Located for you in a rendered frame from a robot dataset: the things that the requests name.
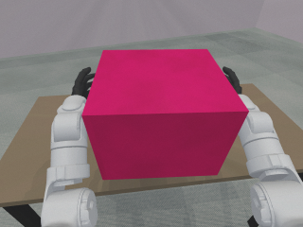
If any robot left upper arm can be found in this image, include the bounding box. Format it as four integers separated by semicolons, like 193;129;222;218
42;187;98;227

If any table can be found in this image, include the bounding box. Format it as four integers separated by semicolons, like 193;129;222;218
0;83;303;227

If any right robot hand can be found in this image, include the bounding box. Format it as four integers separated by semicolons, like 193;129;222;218
223;66;242;95

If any left robot hand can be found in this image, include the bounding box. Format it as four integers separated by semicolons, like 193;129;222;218
71;67;96;99

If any robot right upper arm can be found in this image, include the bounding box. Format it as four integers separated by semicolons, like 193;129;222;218
250;180;303;227

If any left robot forearm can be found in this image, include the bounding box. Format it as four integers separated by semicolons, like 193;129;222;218
41;95;90;226

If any right robot forearm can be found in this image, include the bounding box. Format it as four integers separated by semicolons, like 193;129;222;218
238;94;303;186

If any carton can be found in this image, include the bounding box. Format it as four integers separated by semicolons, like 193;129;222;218
81;49;249;181

